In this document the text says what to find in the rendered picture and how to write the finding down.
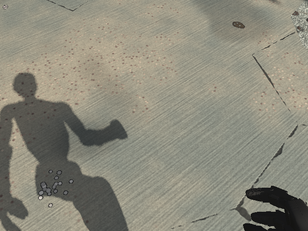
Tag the right robot hand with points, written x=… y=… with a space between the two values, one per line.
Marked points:
x=295 y=217

